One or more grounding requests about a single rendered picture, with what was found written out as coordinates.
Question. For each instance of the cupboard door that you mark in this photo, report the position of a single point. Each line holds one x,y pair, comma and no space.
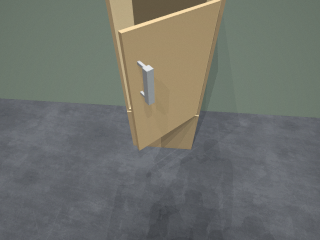
177,47

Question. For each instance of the handle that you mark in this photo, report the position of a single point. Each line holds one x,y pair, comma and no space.
148,83

